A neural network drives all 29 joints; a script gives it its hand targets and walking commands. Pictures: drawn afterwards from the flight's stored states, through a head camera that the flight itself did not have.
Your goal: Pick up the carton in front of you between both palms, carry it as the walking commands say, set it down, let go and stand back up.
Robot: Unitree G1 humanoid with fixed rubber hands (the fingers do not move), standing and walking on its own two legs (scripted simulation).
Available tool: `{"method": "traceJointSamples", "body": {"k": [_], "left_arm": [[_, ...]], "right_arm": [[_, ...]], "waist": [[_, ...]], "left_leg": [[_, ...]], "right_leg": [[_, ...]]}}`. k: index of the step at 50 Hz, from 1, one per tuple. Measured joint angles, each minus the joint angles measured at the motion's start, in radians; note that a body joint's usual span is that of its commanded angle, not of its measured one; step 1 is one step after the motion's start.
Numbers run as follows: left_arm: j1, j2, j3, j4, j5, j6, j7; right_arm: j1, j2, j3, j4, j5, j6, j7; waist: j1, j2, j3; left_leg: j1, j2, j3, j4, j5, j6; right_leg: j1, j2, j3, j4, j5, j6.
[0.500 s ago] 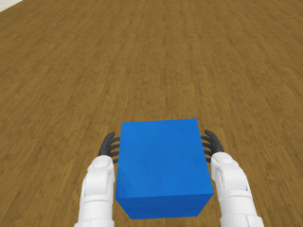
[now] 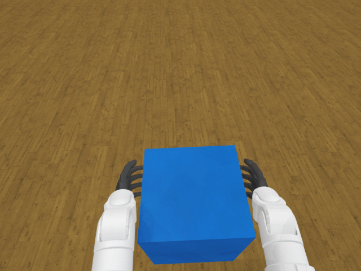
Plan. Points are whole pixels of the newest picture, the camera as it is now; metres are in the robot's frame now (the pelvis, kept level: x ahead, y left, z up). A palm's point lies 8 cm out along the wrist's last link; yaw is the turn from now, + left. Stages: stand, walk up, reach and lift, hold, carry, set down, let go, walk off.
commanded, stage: hold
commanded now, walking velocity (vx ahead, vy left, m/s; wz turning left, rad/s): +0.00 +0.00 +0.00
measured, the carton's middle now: (191, 208) +0.27 -0.01 -0.05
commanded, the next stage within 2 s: set down in 0.46 s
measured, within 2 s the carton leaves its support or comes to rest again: neither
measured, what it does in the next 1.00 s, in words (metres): lowers itself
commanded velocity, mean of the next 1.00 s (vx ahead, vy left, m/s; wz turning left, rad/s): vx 0.00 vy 0.00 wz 0.00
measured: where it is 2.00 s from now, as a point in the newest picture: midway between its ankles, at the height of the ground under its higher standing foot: outside the picture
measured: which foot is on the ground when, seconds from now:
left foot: down 0.00-1.00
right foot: down 0.00-1.00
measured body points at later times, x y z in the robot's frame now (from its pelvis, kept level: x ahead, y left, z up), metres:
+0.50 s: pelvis -0.01 +0.04 +0.00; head -0.04 +0.07 +0.44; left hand +0.30 +0.18 +0.03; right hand +0.28 -0.12 +0.03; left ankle +0.08 +0.13 -0.74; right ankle -0.02 -0.11 -0.74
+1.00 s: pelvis -0.03 +0.02 -0.05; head +0.11 +0.05 +0.37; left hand +0.33 +0.18 -0.12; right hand +0.34 -0.12 -0.11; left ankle +0.08 +0.13 -0.74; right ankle -0.02 -0.11 -0.74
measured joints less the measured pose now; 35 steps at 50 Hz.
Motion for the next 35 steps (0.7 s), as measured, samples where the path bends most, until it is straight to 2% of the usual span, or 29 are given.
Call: {"method": "traceJointSamples", "body": {"k": [7, 14, 26, 30, 35], "left_arm": [[-0.002, 0.000, 0.013, -0.002, 0.000, 0.000, 0.000], [-0.022, -0.003, 0.020, 0.013, 0.004, 0.012, 0.001], [-0.088, -0.014, 0.055, 0.092, 0.032, 0.025, -0.007], [-0.143, -0.028, 0.102, 0.160, 0.050, 0.008, -0.014], [-0.249, -0.062, 0.232, 0.293, 0.101, -0.065, -0.033]], "right_arm": [[-0.015, 0.002, 0.001, 0.022, -0.002, -0.010, 0.000], [-0.026, 0.004, -0.012, 0.044, -0.006, -0.012, 0.003], [-0.081, 0.014, -0.069, 0.112, -0.046, -0.003, 0.027], [-0.127, 0.024, -0.119, 0.172, -0.085, -0.020, 0.042], [-0.223, 0.053, -0.248, 0.293, -0.161, -0.091, 0.067]], "waist": [[0.011, 0.000, 0.013], [0.012, -0.009, 0.011], [0.017, -0.015, -0.008], [0.013, -0.017, -0.012], [0.016, -0.022, -0.015]], "left_leg": [[0.001, -0.014, -0.015, 0.020, -0.007, 0.008], [0.004, -0.026, 0.002, 0.038, -0.018, 0.025], [0.034, -0.046, 0.024, 0.035, -0.032, 0.048], [0.029, -0.055, 0.017, 0.043, -0.037, 0.051], [-0.028, -0.072, -0.005, 0.096, -0.055, 0.052]], "right_leg": [[-0.006, -0.003, 0.023, 0.018, 0.003, 0.009], [-0.005, -0.016, 0.043, 0.030, 0.000, 0.017], [0.021, -0.031, 0.076, 0.022, -0.006, 0.003], [0.016, -0.028, 0.088, 0.036, -0.020, -0.005], [-0.043, -0.024, 0.100, 0.106, -0.053, -0.013]]}}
